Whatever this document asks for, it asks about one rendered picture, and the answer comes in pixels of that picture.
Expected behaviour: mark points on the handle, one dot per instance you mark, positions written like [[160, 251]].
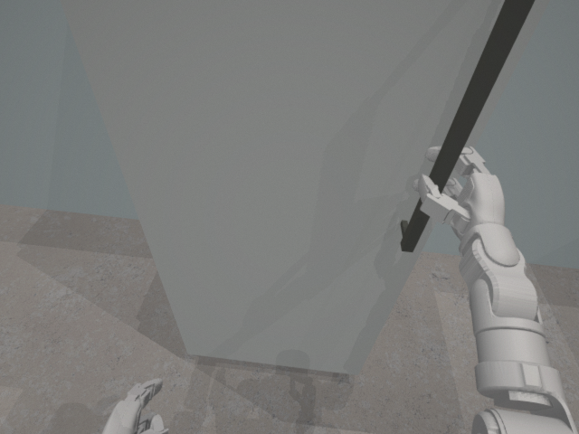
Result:
[[501, 40]]

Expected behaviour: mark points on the robot right forearm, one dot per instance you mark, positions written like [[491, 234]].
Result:
[[514, 367]]

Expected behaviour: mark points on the right robot upper arm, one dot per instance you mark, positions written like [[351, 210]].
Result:
[[495, 421]]

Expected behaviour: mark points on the fridge door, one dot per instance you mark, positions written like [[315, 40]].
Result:
[[270, 148]]

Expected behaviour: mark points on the right robot hand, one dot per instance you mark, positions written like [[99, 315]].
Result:
[[481, 200]]

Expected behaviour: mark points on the left robot hand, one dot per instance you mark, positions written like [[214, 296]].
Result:
[[125, 418]]

